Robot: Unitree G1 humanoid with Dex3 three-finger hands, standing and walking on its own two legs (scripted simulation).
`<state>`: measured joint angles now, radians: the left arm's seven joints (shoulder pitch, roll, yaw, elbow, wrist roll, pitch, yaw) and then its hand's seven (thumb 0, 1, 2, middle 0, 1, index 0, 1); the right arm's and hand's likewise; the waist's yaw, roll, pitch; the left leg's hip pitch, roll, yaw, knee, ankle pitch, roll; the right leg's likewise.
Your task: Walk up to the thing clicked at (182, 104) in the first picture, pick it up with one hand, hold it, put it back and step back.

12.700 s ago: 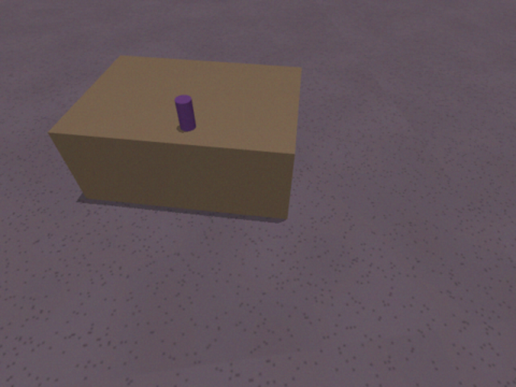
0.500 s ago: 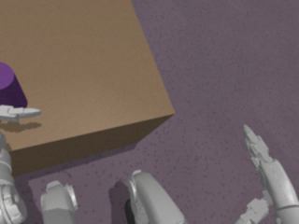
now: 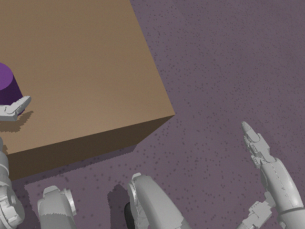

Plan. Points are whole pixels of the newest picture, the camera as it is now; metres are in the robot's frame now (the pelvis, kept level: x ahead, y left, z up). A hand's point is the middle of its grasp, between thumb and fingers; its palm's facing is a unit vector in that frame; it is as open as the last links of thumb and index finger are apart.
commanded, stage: settle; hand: left
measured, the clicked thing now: (1, 92) +0.50 +0.22 -0.07
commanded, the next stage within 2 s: lift in 1.10 s
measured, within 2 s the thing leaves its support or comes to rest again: leaves its support in 0.36 s
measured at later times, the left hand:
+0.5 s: hand out of the picture +0.50 +0.22 -0.04, palm faces +0.21 -0.98 -0.01, open 9.6 cm
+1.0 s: hand out of the picture +0.50 +0.22 -0.01, palm faces +0.21 -0.98 -0.01, open 9.7 cm
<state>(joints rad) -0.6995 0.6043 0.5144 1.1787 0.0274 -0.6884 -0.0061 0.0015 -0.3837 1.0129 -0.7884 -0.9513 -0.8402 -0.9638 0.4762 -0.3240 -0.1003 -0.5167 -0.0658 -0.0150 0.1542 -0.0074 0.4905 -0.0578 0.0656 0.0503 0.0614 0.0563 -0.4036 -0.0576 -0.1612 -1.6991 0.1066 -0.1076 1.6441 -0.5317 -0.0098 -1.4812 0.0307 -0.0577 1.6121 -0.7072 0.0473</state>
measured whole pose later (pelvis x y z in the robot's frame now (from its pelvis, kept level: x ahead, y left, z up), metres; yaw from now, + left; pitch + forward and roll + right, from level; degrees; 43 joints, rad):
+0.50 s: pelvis +0.01 +0.00 +0.02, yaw +0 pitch +31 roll -7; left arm -0.64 0.54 0.47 1.06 0.00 -0.56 0.01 0.00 -0.44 1.23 -0.73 -1.09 -0.77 -1.10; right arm 0.44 -0.30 -0.09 -0.39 -0.07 0.02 0.11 -0.01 0.49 -0.07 0.07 0.05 0.06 0.06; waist -0.37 -0.04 -0.17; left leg -1.61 0.11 -0.09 1.58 -0.54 -0.01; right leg -1.40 0.03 -0.04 1.55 -0.70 0.05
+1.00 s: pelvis +0.01 +0.00 +0.04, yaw +1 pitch +30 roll -7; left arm -0.66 0.53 0.46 1.11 -0.01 -0.58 -0.02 0.00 -0.47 1.27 -0.71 -1.12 -0.76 -1.14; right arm 0.42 -0.29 -0.07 -0.31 -0.07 0.03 0.10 -0.01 0.51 -0.06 0.06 0.05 0.06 0.06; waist -0.34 -0.04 -0.17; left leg -1.52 0.11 -0.08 1.50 -0.52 -0.01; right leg -1.32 0.03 -0.04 1.47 -0.67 0.05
